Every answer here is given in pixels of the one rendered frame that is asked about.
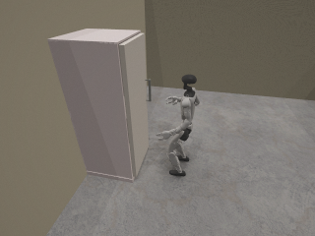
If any robot left forearm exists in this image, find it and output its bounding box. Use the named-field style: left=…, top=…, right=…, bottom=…
left=169, top=120, right=190, bottom=136

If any robot right upper arm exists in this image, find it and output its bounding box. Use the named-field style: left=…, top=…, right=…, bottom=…
left=192, top=88, right=200, bottom=106

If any handle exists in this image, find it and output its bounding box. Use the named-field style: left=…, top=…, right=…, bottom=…
left=145, top=79, right=152, bottom=102

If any robot left shin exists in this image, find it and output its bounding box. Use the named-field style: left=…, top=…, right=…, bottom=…
left=166, top=152, right=182, bottom=173

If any right robot foot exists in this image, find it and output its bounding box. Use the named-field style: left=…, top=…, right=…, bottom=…
left=177, top=155, right=189, bottom=162

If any right robot hand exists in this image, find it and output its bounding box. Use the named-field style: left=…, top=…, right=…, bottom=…
left=166, top=96, right=179, bottom=105

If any fridge door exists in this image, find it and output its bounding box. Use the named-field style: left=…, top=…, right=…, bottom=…
left=118, top=32, right=149, bottom=177

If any robot left upper arm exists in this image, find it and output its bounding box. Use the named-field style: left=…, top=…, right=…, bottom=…
left=181, top=97, right=192, bottom=125

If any left robot hand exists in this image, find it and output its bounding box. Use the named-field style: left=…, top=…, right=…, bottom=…
left=156, top=131, right=171, bottom=141

